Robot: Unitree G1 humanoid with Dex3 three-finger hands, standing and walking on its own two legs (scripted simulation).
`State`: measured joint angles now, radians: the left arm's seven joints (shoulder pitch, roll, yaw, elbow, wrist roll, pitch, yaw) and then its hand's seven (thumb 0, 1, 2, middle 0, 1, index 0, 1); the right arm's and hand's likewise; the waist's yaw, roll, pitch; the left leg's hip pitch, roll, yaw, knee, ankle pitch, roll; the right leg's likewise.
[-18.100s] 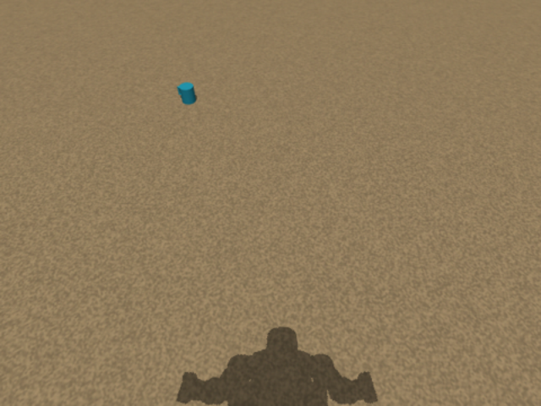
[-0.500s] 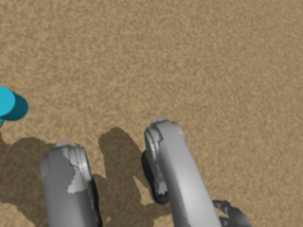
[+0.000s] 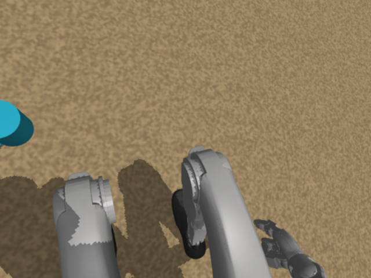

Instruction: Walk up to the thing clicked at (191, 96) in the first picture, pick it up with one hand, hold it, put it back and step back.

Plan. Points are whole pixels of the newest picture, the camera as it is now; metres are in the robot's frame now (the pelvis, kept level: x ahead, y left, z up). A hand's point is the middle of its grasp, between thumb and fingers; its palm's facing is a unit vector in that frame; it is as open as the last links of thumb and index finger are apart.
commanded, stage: rest palm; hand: left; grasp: from above
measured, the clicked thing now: (1, 131) +0.45 +0.33 -0.28
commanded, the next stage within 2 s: close in 0.92 s
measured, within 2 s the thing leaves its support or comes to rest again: neither
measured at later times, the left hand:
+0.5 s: hand out of the picture +0.46 +0.32 -0.22, palm faces -0.43 -0.09 -0.90, open 13.7 cm
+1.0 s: hand out of the picture +0.46 +0.33 -0.24, palm faces -0.46 -0.12 -0.88, open 13.0 cm
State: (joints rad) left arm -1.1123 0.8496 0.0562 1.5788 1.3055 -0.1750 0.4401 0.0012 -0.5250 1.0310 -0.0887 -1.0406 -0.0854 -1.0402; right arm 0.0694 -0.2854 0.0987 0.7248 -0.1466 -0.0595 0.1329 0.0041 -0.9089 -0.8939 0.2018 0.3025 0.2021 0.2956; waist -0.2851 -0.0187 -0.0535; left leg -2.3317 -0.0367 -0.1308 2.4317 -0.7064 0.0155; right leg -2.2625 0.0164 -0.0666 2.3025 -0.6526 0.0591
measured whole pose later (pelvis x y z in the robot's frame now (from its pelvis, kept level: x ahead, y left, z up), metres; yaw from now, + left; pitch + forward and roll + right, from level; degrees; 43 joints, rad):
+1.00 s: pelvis +0.00 +0.00 -0.02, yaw -4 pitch +29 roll -14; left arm -1.03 1.02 0.15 1.65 1.31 -0.29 0.50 0.00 -0.44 1.15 -0.13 -1.15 -0.12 -1.15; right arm 0.13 -0.33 0.23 0.67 -0.22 -0.13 0.19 0.00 -0.90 -0.90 0.20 0.30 0.20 0.30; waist -0.34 -0.09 0.11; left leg -2.35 -0.03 -0.21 2.53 -0.72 0.01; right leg -2.26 0.04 -0.13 2.34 -0.63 0.07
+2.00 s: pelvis -0.01 +0.00 -0.02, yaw -5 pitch +28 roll -14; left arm -1.06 1.08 0.13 1.74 1.33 -0.31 0.57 0.00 -0.32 1.03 -0.34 -1.18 -0.23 -1.15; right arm 0.11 -0.35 0.28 0.64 -0.24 -0.17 0.20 0.01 -0.91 -0.90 0.20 0.30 0.20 0.30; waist -0.36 -0.11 0.13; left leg -2.33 -0.02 -0.23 2.55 -0.72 0.01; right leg -2.25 0.05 -0.15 2.34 -0.61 0.07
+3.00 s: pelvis +0.00 +0.00 -0.02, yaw -5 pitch +31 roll -15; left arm -0.98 1.00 0.15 1.49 1.29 -0.23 0.45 0.02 -0.29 0.94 -0.43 -1.13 -0.32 -1.10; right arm 0.15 -0.34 0.21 0.65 -0.20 -0.14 0.20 0.01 -0.92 -0.90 0.20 0.30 0.20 0.30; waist -0.31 -0.07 0.07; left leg -2.36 -0.04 -0.22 2.52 -0.72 0.01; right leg -2.26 0.03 -0.14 2.33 -0.63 0.05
